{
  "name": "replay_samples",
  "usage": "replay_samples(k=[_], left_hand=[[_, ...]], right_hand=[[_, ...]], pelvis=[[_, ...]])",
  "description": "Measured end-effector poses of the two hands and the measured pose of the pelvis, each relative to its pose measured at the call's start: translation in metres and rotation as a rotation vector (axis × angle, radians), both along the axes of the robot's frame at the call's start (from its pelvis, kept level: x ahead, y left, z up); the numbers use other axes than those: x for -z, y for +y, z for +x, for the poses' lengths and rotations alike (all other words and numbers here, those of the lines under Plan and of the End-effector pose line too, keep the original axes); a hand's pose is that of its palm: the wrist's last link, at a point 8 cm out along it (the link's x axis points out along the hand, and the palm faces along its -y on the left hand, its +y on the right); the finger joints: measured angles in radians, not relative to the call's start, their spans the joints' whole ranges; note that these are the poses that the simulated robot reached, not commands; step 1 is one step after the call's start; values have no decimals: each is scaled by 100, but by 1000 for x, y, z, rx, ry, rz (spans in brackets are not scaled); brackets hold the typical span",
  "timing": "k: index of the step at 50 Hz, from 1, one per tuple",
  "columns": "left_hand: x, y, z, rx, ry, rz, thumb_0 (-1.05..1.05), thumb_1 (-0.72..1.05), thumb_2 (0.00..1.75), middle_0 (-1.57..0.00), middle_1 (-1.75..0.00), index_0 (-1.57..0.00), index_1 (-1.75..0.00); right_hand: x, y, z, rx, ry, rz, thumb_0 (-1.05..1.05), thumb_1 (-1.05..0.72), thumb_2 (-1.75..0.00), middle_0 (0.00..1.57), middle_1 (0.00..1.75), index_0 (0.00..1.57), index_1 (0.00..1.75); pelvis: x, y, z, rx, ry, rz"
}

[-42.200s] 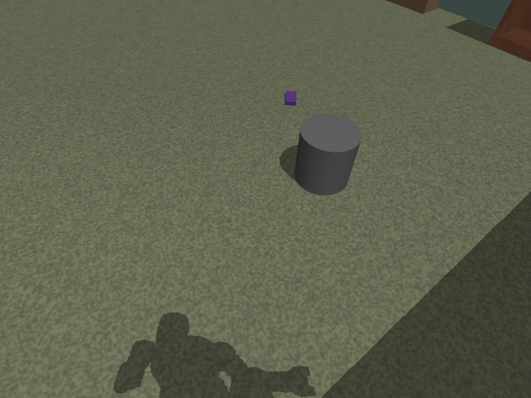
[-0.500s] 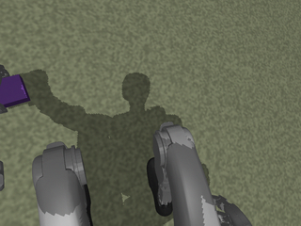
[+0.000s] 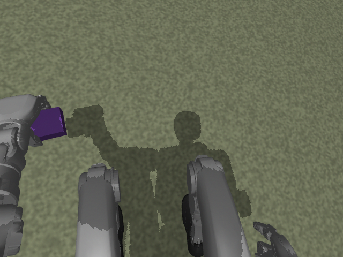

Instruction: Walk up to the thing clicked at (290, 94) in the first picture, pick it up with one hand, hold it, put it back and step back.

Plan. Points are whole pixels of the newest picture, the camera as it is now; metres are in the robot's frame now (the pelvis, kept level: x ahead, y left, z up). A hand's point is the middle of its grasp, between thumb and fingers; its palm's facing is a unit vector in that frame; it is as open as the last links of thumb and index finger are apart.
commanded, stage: lift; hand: left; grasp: from above
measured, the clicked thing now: (36, 126) +0.43 +0.31 -0.15
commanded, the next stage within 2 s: hold in 1.20 s
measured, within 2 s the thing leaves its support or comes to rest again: neither
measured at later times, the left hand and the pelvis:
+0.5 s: hand out of the picture +0.36 +0.28 +0.09, palm faces -0.41 -0.15 -0.90, open 9.8 cm; pelvis +0.01 +0.00 +0.17, yaw +3 degrees
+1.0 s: hand out of the picture +0.35 +0.25 +0.22, palm faces -0.44 -0.15 -0.88, open 9.8 cm; pelvis +0.05 +0.00 +0.30, yaw +4 degrees
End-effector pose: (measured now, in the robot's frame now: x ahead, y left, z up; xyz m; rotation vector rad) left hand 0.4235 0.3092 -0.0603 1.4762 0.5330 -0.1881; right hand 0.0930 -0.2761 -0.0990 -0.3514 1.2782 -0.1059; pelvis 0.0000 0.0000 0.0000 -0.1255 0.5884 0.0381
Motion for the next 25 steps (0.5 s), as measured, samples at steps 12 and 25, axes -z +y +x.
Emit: replay_samples(k=[12,25], left_hand=[[-87,-8,-38,2,-13,-28,-1,9,37,-77,-40,-74,-37],[-206,-25,-64,-24,-24,-35,-2,9,35,-78,-39,-75,-36]], right_hand=[[-67,12,38,10,-126,6,1,-89,-89,20,30,20,30],[-156,21,61,44,-205,33,1,-89,-89,20,30,20,30]], pelvis=[[-70,1,0,-22,-43,19],[-166,-1,14,-28,-149,60]])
